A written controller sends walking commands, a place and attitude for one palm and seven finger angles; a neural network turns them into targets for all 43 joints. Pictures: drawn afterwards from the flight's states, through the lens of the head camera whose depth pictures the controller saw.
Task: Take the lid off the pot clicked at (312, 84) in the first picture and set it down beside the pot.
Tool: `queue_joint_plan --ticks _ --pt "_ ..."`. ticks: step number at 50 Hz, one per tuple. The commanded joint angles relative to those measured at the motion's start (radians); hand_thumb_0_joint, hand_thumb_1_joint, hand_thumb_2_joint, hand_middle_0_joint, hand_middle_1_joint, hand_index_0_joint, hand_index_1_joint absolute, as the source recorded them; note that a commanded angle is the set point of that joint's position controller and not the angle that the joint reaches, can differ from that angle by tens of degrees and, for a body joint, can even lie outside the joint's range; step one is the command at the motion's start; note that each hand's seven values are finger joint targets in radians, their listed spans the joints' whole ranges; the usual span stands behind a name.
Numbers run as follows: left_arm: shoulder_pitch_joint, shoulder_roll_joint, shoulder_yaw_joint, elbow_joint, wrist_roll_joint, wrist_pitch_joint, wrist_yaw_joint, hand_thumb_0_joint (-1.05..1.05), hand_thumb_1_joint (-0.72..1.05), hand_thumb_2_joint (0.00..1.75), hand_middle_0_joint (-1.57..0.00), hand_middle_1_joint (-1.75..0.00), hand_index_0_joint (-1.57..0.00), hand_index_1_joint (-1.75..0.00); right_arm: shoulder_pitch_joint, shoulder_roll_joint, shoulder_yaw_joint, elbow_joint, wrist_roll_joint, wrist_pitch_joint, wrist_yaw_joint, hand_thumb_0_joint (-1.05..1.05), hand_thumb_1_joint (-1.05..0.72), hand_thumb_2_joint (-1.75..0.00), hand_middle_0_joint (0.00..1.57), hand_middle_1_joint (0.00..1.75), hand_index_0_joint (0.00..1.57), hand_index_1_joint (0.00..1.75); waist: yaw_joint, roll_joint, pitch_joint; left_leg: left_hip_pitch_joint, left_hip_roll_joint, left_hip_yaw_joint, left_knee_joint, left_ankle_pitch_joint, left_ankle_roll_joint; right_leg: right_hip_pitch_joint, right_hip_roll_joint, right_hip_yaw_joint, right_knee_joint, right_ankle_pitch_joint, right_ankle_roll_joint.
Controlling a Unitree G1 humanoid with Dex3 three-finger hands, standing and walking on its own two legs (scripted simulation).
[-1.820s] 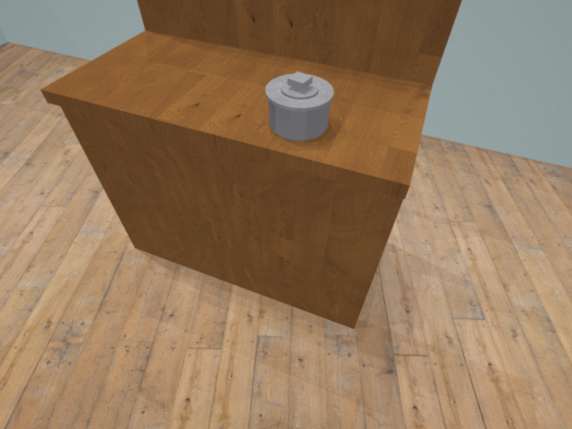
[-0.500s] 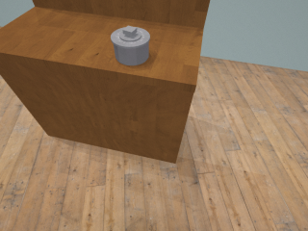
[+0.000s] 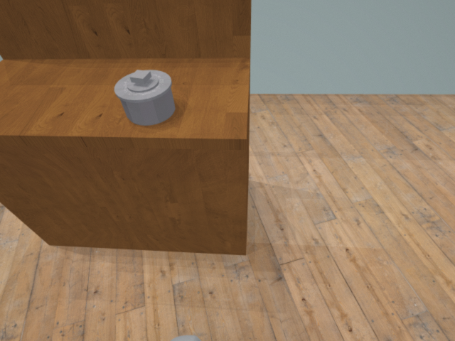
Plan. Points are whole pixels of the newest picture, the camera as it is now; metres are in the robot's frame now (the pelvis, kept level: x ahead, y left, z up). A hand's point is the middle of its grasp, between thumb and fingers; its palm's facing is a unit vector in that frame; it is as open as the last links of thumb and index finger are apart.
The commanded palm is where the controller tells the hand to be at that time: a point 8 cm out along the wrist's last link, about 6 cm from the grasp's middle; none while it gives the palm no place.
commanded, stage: take the last steps up to it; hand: left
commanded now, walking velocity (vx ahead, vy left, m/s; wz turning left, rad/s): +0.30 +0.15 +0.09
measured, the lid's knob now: (140, 76) +0.73 +0.28 +0.10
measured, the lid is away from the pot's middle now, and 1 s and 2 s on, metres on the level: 0.00 0.00 0.00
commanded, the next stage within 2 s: come to a stop and stand still in 0.54 s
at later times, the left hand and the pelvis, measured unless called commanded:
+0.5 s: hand out of the picture +0.12 +0.28 -0.19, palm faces +0.12 -0.97 -0.22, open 7.4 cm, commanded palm none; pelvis +0.13 +0.09 -0.02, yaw +1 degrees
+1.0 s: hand (111, 299) +0.24 +0.29 -0.17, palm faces +0.07 -0.97 -0.22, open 7.3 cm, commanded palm none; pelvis +0.20 +0.11 +0.00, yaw +1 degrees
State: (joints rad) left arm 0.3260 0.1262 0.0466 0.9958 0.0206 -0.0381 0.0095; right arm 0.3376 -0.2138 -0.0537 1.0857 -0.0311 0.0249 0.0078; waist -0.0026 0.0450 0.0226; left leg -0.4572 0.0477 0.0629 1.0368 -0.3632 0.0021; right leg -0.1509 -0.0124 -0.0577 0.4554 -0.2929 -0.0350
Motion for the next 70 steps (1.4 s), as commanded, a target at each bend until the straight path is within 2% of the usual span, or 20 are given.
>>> queue_joint_plan --ticks 1,12,15,16,17,18,20,24,30,33,34,35,37,40,48,51,53,56,66,70 --pt "0.088 0.172 0.039 -0.013 -0.001 -0.038 0.015 0.0 0.9 0.9 -0.2 -0.3 -0.2 -0.3 -0.051 -0.028 -0.011 -0.096 0.006 -0.039 0.011 0.0 -0.9 -0.9 0.2 0.3 0.2 0.3 0.009 -0.148 0.088 -0.191 0.057 -0.034 0.0 0.136 -0.019 0.043 -0.284 0.21 -0.294 0.121 -0.139" --pt "0.136 0.196 0.047 0.061 0.013 -0.041 0.02 0.0 0.9 0.9 -0.2 -0.3 -0.2 -0.3 -0.181 -0.007 -0.005 -0.16 0.018 -0.06 0.033 0.0 -0.9 -0.9 0.2 0.3 0.2 0.3 0.035 -0.202 0.12 -0.051 0.031 0.011 -0.347 0.149 0.007 0.049 -0.302 0.108 -0.226 0.257 -0.097" --pt "0.115 0.19 0.047 0.062 0.013 -0.029 0.016 0.0 0.9 0.9 -0.2 -0.3 -0.2 -0.3 0.018 -0.044 -0.013 -0.103 0.011 -0.079 0.017 0.0 -0.9 -0.9 0.2 0.3 0.2 0.3 -0.052 -0.146 0.05 0.289 -0.036 0.046 -0.511 0.173 0.032 -0.054 -0.226 0.024 0.04 0.338 -0.054" --pt "0.142 0.158 0.041 0.062 0.005 -0.026 0.009 0.0 0.9 0.9 -0.2 -0.3 -0.2 -0.3 0.154 -0.114 -0.028 -0.067 0.001 -0.086 0.003 0.0 -0.9 -0.9 0.2 0.3 0.2 0.3 -0.094 -0.022 -0.048 0.465 0.018 0.001 -0.536 0.189 0.05 -0.107 -0.164 -0.024 0.265 0.25 -0.032" --pt "0.181 0.099 0.035 0.046 -0.008 -0.02 0.004 0.0 0.9 0.9 -0.2 -0.3 -0.2 -0.3 0.219 -0.222 -0.052 -0.057 -0.011 -0.091 -0.011 0.0 -0.9 -0.9 0.2 0.3 0.2 0.3 -0.093 0.257 -0.127 0.605 0.274 -0.366 -0.632 0.256 0.141 -0.329 -0.02 -0.096 0.566 -0.2 0.012" --pt "0.123 0.094 0.027 0.013 -0.004 -0.021 0.006 0.0 0.9 0.9 -0.2 -0.3 -0.2 -0.3 0.25 -0.233 -0.049 -0.055 0.003 -0.076 -0.02 0.0 -0.9 -0.9 0.2 0.3 0.2 0.3 -0.105 0.266 -0.147 0.593 0.333 -0.511 -0.746 0.282 0.213 -0.425 0.004 0.005 0.761 -0.326 -0.001" --pt "0.042 0.081 0.021 -0.015 -0.003 -0.023 0.01 0.0 0.9 0.9 -0.2 -0.3 -0.2 -0.3 0.115 -0.162 -0.03 -0.088 0.004 -0.079 -0.021 0.0 -0.9 -0.9 0.2 0.3 0.2 0.3 -0.061 0.113 -0.046 0.398 0.324 -0.404 -0.764 0.235 0.244 -0.477 -0.075 0.038 0.896 -0.226 -0.011" --pt "0.105 0.067 0.021 0.024 0.004 0.015 -0.005 0.0 0.9 0.9 -0.2 -0.3 -0.2 -0.3 -0.065 -0.052 0.009 -0.121 0.011 -0.096 -0.029 0.0 -0.9 -0.9 0.2 0.3 0.2 0.3 0.044 0.079 -0.003 0.131 0.202 -0.178 -0.833 0.222 0.18 -0.312 -0.117 0.028 0.726 -0.06 0.021" --pt "0.056 0.057 0.017 -0.027 0.01 0.025 -0.005 0.0 0.9 0.9 -0.2 -0.3 -0.2 -0.3 -0.069 -0.081 -0.005 -0.123 0.004 -0.082 -0.025 0.0 -0.9 -0.9 0.2 0.3 0.2 0.3 0.041 0.024 0.026 0.098 0.21 -0.148 -0.84 0.114 0.211 -0.181 -0.094 -0.007 0.343 -0.04 0.032" --pt "0.137 0.062 0.016 0.003 0.016 0.015 0.007 0.0 0.9 0.9 -0.2 -0.3 -0.2 -0.3 -0.073 -0.063 0.002 -0.111 0.009 -0.064 -0.024 0.0 -0.9 -0.9 0.2 0.3 0.2 0.3 0.079 -0.096 0.018 0.022 0.152 -0.105 -0.685 -0.003 0.148 0.032 -0.055 -0.021 0.099 0.077 0.046" --pt "0.149 0.103 0.017 0.009 0.02 0.004 0.018 0.0 0.9 0.9 -0.2 -0.3 -0.2 -0.3 -0.067 -0.019 0.013 -0.103 0.017 -0.064 -0.023 0.0 -0.9 -0.9 0.2 0.3 0.2 0.3 0.082 -0.225 0.035 -0.012 0.072 -0.047 -0.571 0.0 0.088 0.062 -0.11 0.074 -0.038 0.077 0.04" --pt "0.132 0.16 0.017 0.0 0.018 -0.009 0.025 0.0 0.9 0.9 -0.2 -0.3 -0.2 -0.3 -0.046 0.024 0.025 -0.115 0.027 -0.058 -0.023 0.0 -0.9 -0.9 0.2 0.3 0.2 0.3 0.05 -0.406 0.047 -0.053 -0.015 0.017 -0.432 -0.092 0.019 0.031 -0.319 0.353 -0.186 0.136 -0.027" --pt "0.043 0.177 0.012 -0.023 0.004 -0.005 0.027 0.0 0.9 0.9 -0.2 -0.3 -0.2 -0.3 -0.045 0.0 0.018 -0.097 0.019 -0.042 -0.028 0.0 -0.9 -0.9 0.2 0.3 0.2 0.3 0.016 -0.253 0.024 0.071 -0.009 -0.031 -0.284 -0.143 -0.004 -0.096 -0.379 0.353 -0.218 0.337 -0.156" --pt "-0.024 0.155 0.012 -0.032 -0.002 -0.005 0.039 0.0 0.9 0.9 -0.2 -0.3 -0.2 -0.3 -0.017 0.013 0.017 -0.049 0.03 -0.019 -0.037 0.0 -0.9 -0.9 0.2 0.3 0.2 0.3 -0.004 -0.177 -0.029 0.092 -0.003 -0.051 -0.216 -0.107 -0.021 -0.045 -0.307 0.209 -0.112 0.684 -0.168" --pt "-0.026 0.214 0.042 -0.018 0.005 0.032 0.04 0.0 0.9 0.9 -0.2 -0.3 -0.2 -0.3 -0.029 0.017 0.002 -0.062 0.029 -0.004 -0.043 0.0 -0.9 -0.9 0.2 0.3 0.2 0.3 0.02 -0.191 -0.089 0.103 -0.031 -0.022 -0.358 -0.053 -0.049 0.064 -0.285 0.155 -0.037 0.751 -0.175" --pt "-0.065 0.196 0.037 -0.021 -0.004 0.043 0.037 0.0 0.9 0.9 -0.2 -0.3 -0.2 -0.3 0.035 0.015 0.001 -0.039 0.027 -0.015 -0.042 0.0 -0.9 -0.9 0.2 0.3 0.2 0.3 -0.018 -0.179 -0.099 0.292 -0.019 -0.021 -0.606 0.191 -0.038 -0.055 -0.219 0.112 0.021 0.493 -0.083" --pt "-0.04 0.111 0.018 -0.035 -0.011 0.055 0.031 0.0 0.9 0.9 -0.2 -0.3 -0.2 -0.3 0.015 -0.071 -0.006 -0.058 0.014 -0.032 -0.046 0.0 -0.9 -0.9 0.2 0.3 0.2 0.3 0.004 0.119 -0.069 0.298 0.211 -0.273 -0.721 0.478 0.063 -0.18 -0.056 0.004 0.131 0.024 0.028" --pt "-0.054 0.108 0.016 -0.007 -0.001 0.073 0.03 0.0 0.9 0.9 -0.2 -0.3 -0.2 -0.3 -0.093 -0.062 0.009 -0.074 0.008 -0.038 -0.06 0.0 -0.9 -0.9 0.2 0.3 0.2 0.3 0.014 0.182 0.033 0.104 0.245 -0.311 -0.848 0.25 0.154 -0.151 -0.028 0.074 0.355 -0.193 0.043" --pt "-0.028 0.088 0.003 0.033 -0.004 0.067 0.004 0.0 0.9 0.9 -0.2 -0.3 -0.2 -0.3 -0.014 -0.111 -0.012 -0.025 0.002 -0.035 -0.063 0.0 -0.9 -0.9 0.2 0.3 0.2 0.3 -0.034 0.086 -0.005 0.317 0.214 -0.303 -0.814 0.183 0.143 -0.175 -0.018 0.058 0.178 -0.154 0.05" --pt "0.079 0.103 0.002 0.083 -0.004 0.041 0.013 0.0 0.9 0.9 -0.2 -0.3 -0.2 -0.3 -0.022 -0.068 -0.008 -0.014 0.019 -0.038 -0.057 0.0 -0.9 -0.9 0.2 0.3 0.2 0.3 0.0 -0.028 -0.034 0.216 0.095 -0.17 -0.674 0.169 0.049 0.059 -0.048 0.091 -0.159 0.09 0.029"
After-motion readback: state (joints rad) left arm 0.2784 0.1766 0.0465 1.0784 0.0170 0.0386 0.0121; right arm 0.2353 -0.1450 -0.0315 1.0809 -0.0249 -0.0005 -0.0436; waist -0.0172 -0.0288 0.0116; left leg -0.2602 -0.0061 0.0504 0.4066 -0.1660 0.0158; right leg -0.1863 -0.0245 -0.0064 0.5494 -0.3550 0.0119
